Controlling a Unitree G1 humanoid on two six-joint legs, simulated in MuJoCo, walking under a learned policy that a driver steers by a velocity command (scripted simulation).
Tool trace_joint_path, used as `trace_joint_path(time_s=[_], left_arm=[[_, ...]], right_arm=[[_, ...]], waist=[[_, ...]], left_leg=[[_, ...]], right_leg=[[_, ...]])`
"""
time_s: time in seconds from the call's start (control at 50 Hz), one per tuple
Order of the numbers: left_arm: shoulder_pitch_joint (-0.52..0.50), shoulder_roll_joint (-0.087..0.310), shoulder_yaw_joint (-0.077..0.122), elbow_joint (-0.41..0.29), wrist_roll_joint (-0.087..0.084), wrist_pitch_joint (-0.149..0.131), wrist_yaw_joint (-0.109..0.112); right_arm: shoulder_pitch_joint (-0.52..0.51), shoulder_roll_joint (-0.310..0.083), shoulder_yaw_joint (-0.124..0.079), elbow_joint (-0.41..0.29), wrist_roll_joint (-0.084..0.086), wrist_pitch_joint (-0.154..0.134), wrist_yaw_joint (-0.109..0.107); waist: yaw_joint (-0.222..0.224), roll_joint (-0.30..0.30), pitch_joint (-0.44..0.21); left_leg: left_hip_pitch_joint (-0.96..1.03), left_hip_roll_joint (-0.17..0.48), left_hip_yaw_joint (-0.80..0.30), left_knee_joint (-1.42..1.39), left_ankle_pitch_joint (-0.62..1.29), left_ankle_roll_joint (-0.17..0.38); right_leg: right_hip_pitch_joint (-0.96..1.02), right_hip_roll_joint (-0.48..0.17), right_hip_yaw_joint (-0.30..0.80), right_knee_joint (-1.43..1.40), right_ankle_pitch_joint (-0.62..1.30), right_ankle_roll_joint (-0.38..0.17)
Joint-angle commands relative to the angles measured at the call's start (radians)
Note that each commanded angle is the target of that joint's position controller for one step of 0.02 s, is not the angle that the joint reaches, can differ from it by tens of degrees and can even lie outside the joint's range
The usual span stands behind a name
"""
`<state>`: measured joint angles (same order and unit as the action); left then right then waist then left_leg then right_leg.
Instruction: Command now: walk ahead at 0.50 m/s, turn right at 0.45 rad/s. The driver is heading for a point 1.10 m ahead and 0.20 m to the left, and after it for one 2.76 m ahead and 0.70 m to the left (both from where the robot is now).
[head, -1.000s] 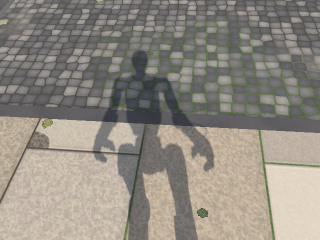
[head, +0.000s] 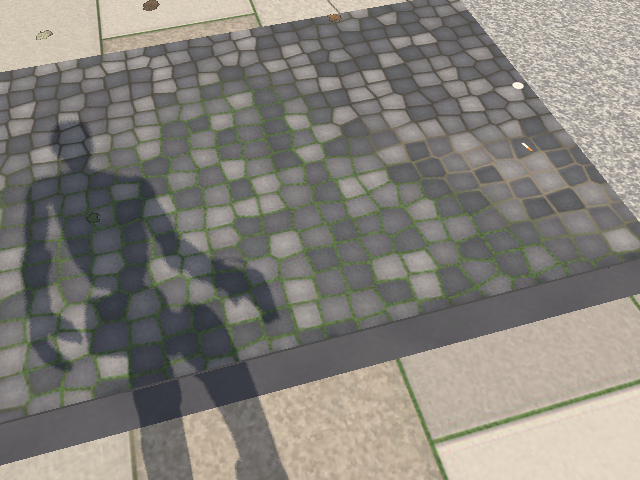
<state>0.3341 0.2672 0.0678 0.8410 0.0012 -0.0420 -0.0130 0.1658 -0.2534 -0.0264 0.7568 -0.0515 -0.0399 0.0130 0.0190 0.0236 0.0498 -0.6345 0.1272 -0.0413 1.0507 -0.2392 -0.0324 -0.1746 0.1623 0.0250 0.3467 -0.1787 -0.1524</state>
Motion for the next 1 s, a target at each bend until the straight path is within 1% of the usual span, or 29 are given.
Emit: trace_joint_path(time_s=[0.02,0.1,0.2,0.24,0.26,0.28,0.3,0.32,0.34,0.36,0.38,0.4,0.42,0.44,0.46,0.5,0.58,0.64,0.7,0.78,0.8,0.84,0.88,0.9,0.92,0.94,0.96,0.98,1.0], left_arm=[[0.047,0.126,0.027,-0.044,-0.004,-0.022,0.004],[0.137,0.116,0.018,-0.012,-0.004,-0.029,0.011],[0.185,0.121,0.006,0.015,0.019,-0.035,0.025],[0.153,0.132,0.004,0.021,0.027,-0.038,0.032],[0.135,0.141,0.004,0.022,0.029,-0.04,0.035],[0.125,0.15,0.005,0.028,0.035,-0.039,0.036],[0.11,0.155,0.004,0.03,0.034,-0.036,0.035],[0.102,0.135,-0.006,0.009,0.03,-0.041,0.035],[0.207,0.055,-0.021,-0.014,-0.003,-0.043,0.022],[0.162,0.123,-0.01,-0.015,0.035,-0.048,0.023],[0.063,0.127,-0.01,-0.044,0.037,-0.054,0.017],[0.003,0.121,-0.016,-0.059,0.032,-0.061,0.015],[-0.015,0.111,-0.016,-0.067,0.032,-0.053,0.016],[0.003,0.102,-0.019,-0.072,0.039,-0.035,0.019],[0.021,0.086,-0.022,-0.071,0.04,-0.019,0.021],[0.028,0.068,-0.028,-0.079,0.036,0.004,0.026],[-0.069,0.071,-0.03,-0.122,0.026,0.036,0.038],[-0.146,0.08,-0.031,-0.152,0.021,0.054,0.044],[-0.211,0.094,-0.035,-0.178,0.014,0.063,0.052],[-0.236,0.112,-0.038,-0.196,0.0,0.063,0.061],[-0.227,0.115,-0.039,-0.198,-0.001,0.057,0.058],[-0.193,0.12,-0.039,-0.192,0.0,0.046,0.052],[-0.113,0.107,-0.041,-0.172,0.013,0.027,0.052],[-0.092,0.166,-0.03,-0.178,0.026,0.018,0.062],[-0.084,0.249,-0.016,-0.191,0.029,0.025,0.061],[-0.067,0.242,-0.007,-0.17,0.026,0.03,0.055],[-0.088,0.173,-0.021,-0.172,0.023,0.03,0.049],[-0.118,0.145,-0.026,-0.168,0.022,0.026,0.042],[-0.124,0.14,-0.027,-0.163,0.023,0.02,0.039]], right_arm=[[-0.011,-0.07,-0.016,-0.054,0.0,0.009,0.005],[-0.128,-0.06,-0.008,-0.082,0.008,0.002,0.015],[-0.243,-0.063,0.0,-0.117,0.023,-0.01,0.025],[-0.2,-0.075,-0.005,-0.108,0.026,-0.014,0.026],[-0.136,-0.087,-0.011,-0.086,0.028,-0.015,0.021],[-0.034,-0.107,-0.022,-0.053,0.031,-0.017,0.012],[0.12,-0.12,-0.033,-0.003,0.028,-0.023,0.002],[0.285,-0.168,-0.049,0.033,0.01,-0.028,-0.01],[0.355,-0.287,-0.084,0.043,-0.002,-0.024,-0.012],[0.283,-0.212,-0.072,0.05,0.047,-0.011,0.005],[0.183,-0.179,-0.065,0.031,0.056,-0.007,0.009],[0.127,-0.134,-0.055,0.019,0.047,-0.008,0.01],[0.116,-0.122,-0.05,0.02,0.045,-0.013,0.006],[0.119,-0.11,-0.045,0.032,0.05,-0.021,0.004],[0.127,-0.117,-0.045,0.039,0.052,-0.029,0.005],[0.136,-0.148,-0.053,0.044,0.051,-0.033,0.006],[0.176,-0.164,-0.059,0.043,0.051,0.001,-0.005],[0.219,-0.168,-0.063,0.04,0.055,0.027,-0.022],[0.236,-0.179,-0.07,0.03,0.048,0.056,-0.038],[0.211,-0.194,-0.08,0.005,0.035,0.085,-0.045],[0.2,-0.199,-0.082,-0.004,0.034,0.085,-0.044],[0.141,-0.205,-0.085,-0.023,0.032,0.082,-0.037],[0.092,-0.189,-0.082,-0.034,0.041,0.081,-0.032],[0.157,-0.108,-0.062,-0.039,0.043,0.074,-0.029],[0.177,-0.101,-0.058,-0.062,0.038,0.073,-0.03],[0.186,-0.174,-0.07,-0.052,0.007,0.066,-0.026],[0.148,-0.193,-0.076,-0.038,0.007,0.061,-0.016],[0.13,-0.181,-0.073,-0.029,0.012,0.058,-0.005],[0.134,-0.162,-0.068,-0.018,0.01,0.055,0.008]], waist=[[-0.001,-0.057,-0.007],[0.054,-0.074,-0.009],[0.086,-0.085,0.026],[0.047,-0.094,0.025],[0.015,-0.102,-0.004],[-0.029,-0.103,-0.057],[-0.103,-0.079,-0.132],[-0.168,-0.029,-0.232],[-0.118,0.218,-0.34],[-0.093,0.11,-0.296],[-0.06,0.055,-0.138],[-0.049,-0.01,-0.057],[-0.024,-0.033,-0.015],[0.005,-0.03,-0.022],[0.019,-0.015,-0.044],[0.033,0.007,-0.083],[0.005,0.046,-0.127],[-0.032,0.061,-0.145],[-0.058,0.065,-0.125],[-0.066,0.069,-0.088],[-0.064,0.067,-0.105],[-0.036,0.071,-0.099],[0.025,0.041,-0.071],[0.0,-0.148,-0.118],[-0.013,-0.294,-0.102],[-0.027,-0.234,-0.069],[-0.028,-0.144,-0.018],[-0.036,-0.117,0.028],[-0.039,-0.148,0.019]], left_leg=[[-0.042,-0.009,0.044,-0.121,0.141,-0.017],[-0.065,-0.034,0.054,-0.285,0.271,0.002],[-0.053,-0.074,0.093,-0.434,0.241,0.06],[0.043,-0.105,0.102,-0.486,0.165,0.105],[0.141,-0.14,0.114,-0.502,0.119,0.127],[0.257,-0.18,0.124,-0.514,0.079,0.149],[0.433,-0.196,0.125,-0.575,0.109,0.178],[0.68,-0.054,-0.043,-0.575,0.053,0.232],[0.954,0.227,-0.573,-0.626,0.024,0.41],[0.914,0.221,-0.74,-0.749,0.015,0.41],[0.764,0.189,-0.576,-0.764,-0.023,0.386],[0.638,0.157,-0.465,-0.779,0.211,0.367],[0.554,0.118,-0.372,-0.766,0.502,0.348],[0.501,0.078,-0.286,-0.754,0.742,0.327],[0.478,0.057,-0.232,-0.739,0.892,0.313],[0.454,0.021,-0.17,-0.719,1.059,0.3],[0.462,-0.04,-0.141,-0.667,1.1,0.223],[0.529,-0.037,-0.194,-0.621,1.054,0.17],[0.587,-0.008,-0.274,-0.583,1.039,0.173],[0.617,0.025,-0.381,-0.546,1.05,0.217],[0.61,0.026,-0.415,-0.557,0.939,0.226],[0.531,-0.004,-0.473,-0.585,0.588,0.219],[0.361,-0.099,-0.461,-0.542,0.162,0.164],[0.266,-0.199,-0.337,-0.352,-0.215,0.119],[0.063,-0.36,-0.145,-0.186,-0.468,0.097],[0.033,-0.273,-0.14,-0.07,-0.386,0.085],[0.031,-0.237,-0.142,-0.034,-0.296,0.08],[0.043,-0.216,-0.127,-0.041,-0.232,0.066],[0.065,-0.207,-0.107,-0.039,-0.176,0.053]], right_leg=[[0.01,-0.256,0.226,-0.161,0.303,-0.094],[0.131,-0.26,0.212,-0.137,0.404,-0.041],[0.265,-0.312,0.189,-0.121,0.51,-0.037],[0.283,-0.333,0.151,-0.086,0.652,-0.021],[0.285,-0.332,0.127,-0.027,0.8,-0.006],[0.292,-0.324,0.103,0.091,0.933,0.006],[0.254,-0.298,0.061,0.274,0.946,0.022],[0.078,-0.269,0.031,0.529,0.694,0.036],[-0.297,-0.075,-0.055,0.959,0.015,0.107],[-0.439,-0.073,0.038,1.025,-0.279,0.09],[-0.489,-0.137,0.062,1.003,-0.189,0.088],[-0.467,-0.165,0.045,0.957,-0.142,0.096],[-0.43,-0.183,0.039,0.922,-0.148,0.111],[-0.38,-0.191,0.035,0.882,-0.16,0.133],[-0.343,-0.187,0.028,0.843,-0.168,0.151],[-0.322,-0.167,0.006,0.786,-0.153,0.178],[-0.35,-0.145,-0.014,0.653,-0.049,0.191],[-0.392,-0.146,0.006,0.599,0.011,0.182],[-0.437,-0.147,0.034,0.563,-0.028,0.176],[-0.412,-0.14,0.07,0.484,-0.129,0.161],[-0.368,-0.137,0.077,0.453,-0.132,0.158],[-0.234,-0.131,0.089,0.33,-0.15,0.149],[0.014,-0.132,0.074,0.056,-0.105,0.128],[0.149,-0.339,0.291,-0.044,-0.238,0.082],[0.192,-0.536,0.644,-0.15,-0.33,-0.017],[0.117,-0.542,0.699,-0.167,-0.392,-0.074],[0.068,-0.493,0.613,-0.164,-0.479,-0.068],[0.018,-0.43,0.492,-0.177,-0.45,-0.039],[0.016,-0.38,0.41,-0.191,-0.392,-0.017]])
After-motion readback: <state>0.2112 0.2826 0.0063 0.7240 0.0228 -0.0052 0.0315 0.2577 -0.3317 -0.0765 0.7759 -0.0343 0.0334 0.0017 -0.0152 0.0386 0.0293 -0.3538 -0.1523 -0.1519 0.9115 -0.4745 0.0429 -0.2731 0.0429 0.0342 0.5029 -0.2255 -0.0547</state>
